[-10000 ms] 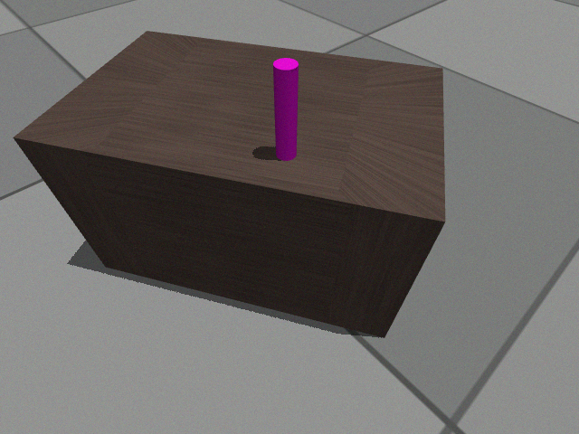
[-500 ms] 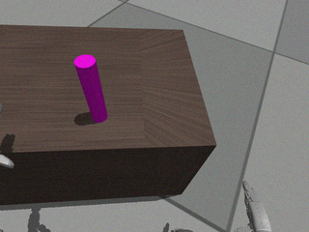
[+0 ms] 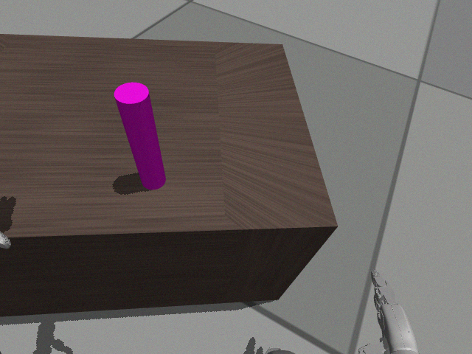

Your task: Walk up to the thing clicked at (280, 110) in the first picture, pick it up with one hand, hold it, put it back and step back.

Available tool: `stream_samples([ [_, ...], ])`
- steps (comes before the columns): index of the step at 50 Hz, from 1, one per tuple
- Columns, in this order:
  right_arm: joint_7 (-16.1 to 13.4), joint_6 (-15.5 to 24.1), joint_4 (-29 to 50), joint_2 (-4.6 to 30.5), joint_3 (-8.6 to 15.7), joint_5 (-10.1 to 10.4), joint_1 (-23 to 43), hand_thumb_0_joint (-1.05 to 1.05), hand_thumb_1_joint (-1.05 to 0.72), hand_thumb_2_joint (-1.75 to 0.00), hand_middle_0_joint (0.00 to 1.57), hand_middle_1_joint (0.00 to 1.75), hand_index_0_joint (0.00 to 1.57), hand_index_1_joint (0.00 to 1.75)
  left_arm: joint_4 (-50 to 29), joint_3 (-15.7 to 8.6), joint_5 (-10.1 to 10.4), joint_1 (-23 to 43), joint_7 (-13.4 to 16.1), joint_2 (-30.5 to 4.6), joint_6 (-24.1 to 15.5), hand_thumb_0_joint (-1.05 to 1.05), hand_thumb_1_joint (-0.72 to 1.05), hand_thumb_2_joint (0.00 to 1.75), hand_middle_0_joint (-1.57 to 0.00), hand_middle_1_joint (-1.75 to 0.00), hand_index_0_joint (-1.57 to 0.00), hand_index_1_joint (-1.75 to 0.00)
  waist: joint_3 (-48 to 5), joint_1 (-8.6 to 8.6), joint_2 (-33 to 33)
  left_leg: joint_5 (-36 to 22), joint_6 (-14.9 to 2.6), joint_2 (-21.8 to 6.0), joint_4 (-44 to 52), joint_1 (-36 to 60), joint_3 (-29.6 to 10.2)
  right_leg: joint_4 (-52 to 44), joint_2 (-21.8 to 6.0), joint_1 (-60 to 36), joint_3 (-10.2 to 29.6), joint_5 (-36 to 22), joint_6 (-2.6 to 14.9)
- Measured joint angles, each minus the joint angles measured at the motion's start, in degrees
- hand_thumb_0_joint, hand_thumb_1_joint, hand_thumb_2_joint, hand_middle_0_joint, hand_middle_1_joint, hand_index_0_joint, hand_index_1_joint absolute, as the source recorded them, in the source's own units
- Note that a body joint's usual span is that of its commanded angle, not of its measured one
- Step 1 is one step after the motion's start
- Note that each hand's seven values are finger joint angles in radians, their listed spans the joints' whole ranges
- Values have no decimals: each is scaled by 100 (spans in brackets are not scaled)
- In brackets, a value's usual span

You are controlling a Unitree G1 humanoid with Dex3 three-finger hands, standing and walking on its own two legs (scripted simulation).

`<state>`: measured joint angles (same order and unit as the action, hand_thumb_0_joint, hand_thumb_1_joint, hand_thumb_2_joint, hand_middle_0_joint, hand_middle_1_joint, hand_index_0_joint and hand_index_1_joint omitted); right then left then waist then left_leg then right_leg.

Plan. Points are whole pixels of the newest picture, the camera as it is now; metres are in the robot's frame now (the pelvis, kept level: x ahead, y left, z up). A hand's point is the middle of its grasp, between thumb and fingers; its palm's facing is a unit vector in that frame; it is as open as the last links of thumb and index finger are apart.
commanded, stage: go down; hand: left
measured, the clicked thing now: (144, 144) +0.50 +0.15 +0.03
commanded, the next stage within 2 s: approach in 1.10 s
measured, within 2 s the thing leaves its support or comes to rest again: neither
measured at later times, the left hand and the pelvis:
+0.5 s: hand out of the picture +0.37 +0.34 +0.09, palm faces +0.07 -1.00 +0.02, open 17.8 cm; pelvis -0.01 +0.00 -0.01, yaw +0 degrees
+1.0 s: hand out of the picture +0.36 +0.35 +0.08, palm faces +0.08 -1.00 +0.01, open 17.6 cm; pelvis -0.01 +0.00 -0.02, yaw +0 degrees
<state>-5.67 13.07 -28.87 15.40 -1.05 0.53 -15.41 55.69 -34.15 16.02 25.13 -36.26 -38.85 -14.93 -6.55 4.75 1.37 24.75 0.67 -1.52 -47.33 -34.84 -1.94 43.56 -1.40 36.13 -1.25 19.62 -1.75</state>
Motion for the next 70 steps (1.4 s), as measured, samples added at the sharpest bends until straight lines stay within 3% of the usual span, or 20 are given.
stream_samples([
  [17,31,7,337,10,-101,-36,-89,-1,53,-5,6,5,6,5,340,-148,-104,375,-79,-361,51,-1,-61,6,-4,-3,-3,-5,12,91,35,103,10,1,-389,-443,-55,367,2,421,-38,100,10],
  [29,42,-38,559,48,-114,-14,-323,-1,53,-5,6,5,6,5,245,-166,-151,376,-18,-364,189,-1,-60,5,-5,-3,-4,-4,-112,138,-26,187,8,-32,-553,-560,-29,493,37,541,-7,145,8],
  [41,-30,-52,694,15,-189,13,-331,-1,53,-5,6,5,6,5,-14,-59,-127,241,-57,-181,272,-1,-58,5,-4,-3,-3,-4,-136,26,2,203,10,12,-559,-489,-62,553,-8,474,-37,209,7],
  [48,0,0,803,95,-34,38,-415,-1,53,-5,6,5,6,5,9,-102,-109,160,-90,-279,259,-1,-57,5,-4,-2,-3,-4,-96,56,21,235,13,19,-646,-579,-70,653,-15,568,-41,249,11],
  [57,-13,-45,746,35,-204,7,-387,-1,53,-5,6,5,6,5,-146,-48,-102,269,-117,-197,270,-1,-56,4,-4,-2,-3,-3,-102,49,17,249,28,7,-677,-577,-104,650,-3,541,-73,254,19],
  [62,17,-37,871,70,-83,-1,-341,-1,53,-5,6,5,6,5,29,-31,-122,327,-90,-298,325,-1,-55,4,-4,-2,-3,-3,-121,91,-40,259,15,9,-710,-631,-69,699,-4,616,-36,259,11],
  [67,53,-65,1078,160,-39,62,-599,-1,54,-4,6,5,6,5,32,-35,-29,224,-68,-232,289,-1,-54,3,-5,-2,-4,-3,-93,49,-24,259,8,24,-706,-654,-41,734,-18,665,-7,274,6],
  [70,76,-85,1045,127,-115,58,-633,-1,54,-4,6,5,6,5,68,100,35,268,-30,-88,214,-1,-54,3,-5,-3,-5,-4,-94,30,22,263,18,34,-750,-736,-66,787,-28,741,-30,293,15],
])
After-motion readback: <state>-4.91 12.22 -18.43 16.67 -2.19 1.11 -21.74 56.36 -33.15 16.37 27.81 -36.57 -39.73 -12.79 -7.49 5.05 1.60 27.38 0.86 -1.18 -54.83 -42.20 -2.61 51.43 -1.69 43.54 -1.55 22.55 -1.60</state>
